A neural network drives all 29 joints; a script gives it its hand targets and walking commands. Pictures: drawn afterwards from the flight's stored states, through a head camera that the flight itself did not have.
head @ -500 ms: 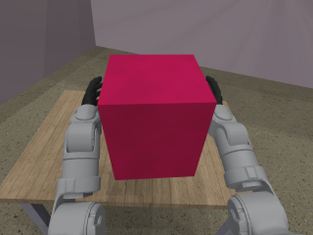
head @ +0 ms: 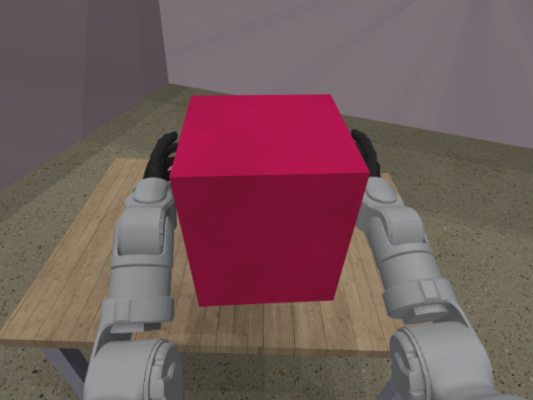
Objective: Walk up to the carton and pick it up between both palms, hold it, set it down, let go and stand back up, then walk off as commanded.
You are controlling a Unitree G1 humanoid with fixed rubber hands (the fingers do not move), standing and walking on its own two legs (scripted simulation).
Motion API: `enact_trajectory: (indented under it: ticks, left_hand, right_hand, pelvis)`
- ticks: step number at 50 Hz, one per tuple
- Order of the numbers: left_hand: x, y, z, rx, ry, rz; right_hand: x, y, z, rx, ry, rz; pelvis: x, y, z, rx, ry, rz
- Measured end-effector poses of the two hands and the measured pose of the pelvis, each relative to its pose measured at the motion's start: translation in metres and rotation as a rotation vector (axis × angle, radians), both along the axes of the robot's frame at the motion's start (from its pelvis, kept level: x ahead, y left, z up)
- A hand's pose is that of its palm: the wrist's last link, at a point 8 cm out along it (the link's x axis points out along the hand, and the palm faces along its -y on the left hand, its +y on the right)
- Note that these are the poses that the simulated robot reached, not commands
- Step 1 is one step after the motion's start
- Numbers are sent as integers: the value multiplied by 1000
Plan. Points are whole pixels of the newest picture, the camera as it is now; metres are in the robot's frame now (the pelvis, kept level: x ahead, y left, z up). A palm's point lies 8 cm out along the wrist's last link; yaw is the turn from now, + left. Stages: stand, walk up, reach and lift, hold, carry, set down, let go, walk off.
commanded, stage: hold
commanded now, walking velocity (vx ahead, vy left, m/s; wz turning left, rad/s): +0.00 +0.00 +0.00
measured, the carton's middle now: (264, 201) +0.37 +0.00 +0.16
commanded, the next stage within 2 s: none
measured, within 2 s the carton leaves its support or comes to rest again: neither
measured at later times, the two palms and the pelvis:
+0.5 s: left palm (161, 181) +0.37 +0.15 +0.20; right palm (366, 184) +0.37 -0.15 +0.20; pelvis +0.00 +0.00 +0.00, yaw +0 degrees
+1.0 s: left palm (160, 182) +0.36 +0.15 +0.20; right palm (369, 181) +0.36 -0.16 +0.21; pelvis +0.00 +0.00 +0.00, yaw +0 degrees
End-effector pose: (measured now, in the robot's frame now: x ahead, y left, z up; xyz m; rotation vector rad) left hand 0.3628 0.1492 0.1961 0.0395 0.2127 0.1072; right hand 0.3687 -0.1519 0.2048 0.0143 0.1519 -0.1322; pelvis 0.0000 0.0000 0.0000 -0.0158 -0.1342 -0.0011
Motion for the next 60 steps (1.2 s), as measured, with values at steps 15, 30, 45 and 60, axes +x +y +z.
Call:
enact_trajectory:
  ticks: [15,30,45,60]
  left_hand:
    - [3,0,1,-13,6,-13]
    - [4,-4,8,1,-38,-4]
    - [-3,-3,12,-3,-80,0]
    - [0,-2,5,2,-39,-12]
  right_hand:
    - [-1,0,2,17,6,-19]
    - [0,-4,-1,41,-38,-18]
    - [-4,-3,10,33,-78,-8]
    - [-3,-2,-3,3,-35,-14]
  pelvis:
    - [-2,2,0,3,-10,-7]
    - [2,4,0,-5,17,-13]
    - [6,-2,0,-5,11,2]
    - [-1,0,-1,0,29,-4]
